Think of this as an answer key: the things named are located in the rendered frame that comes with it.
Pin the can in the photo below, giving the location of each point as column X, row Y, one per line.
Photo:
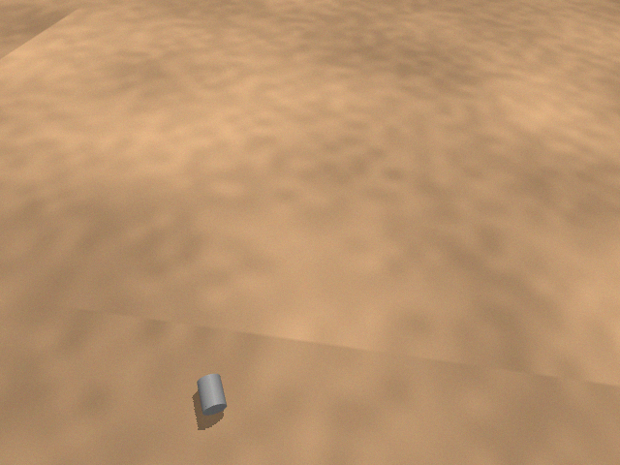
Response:
column 212, row 395

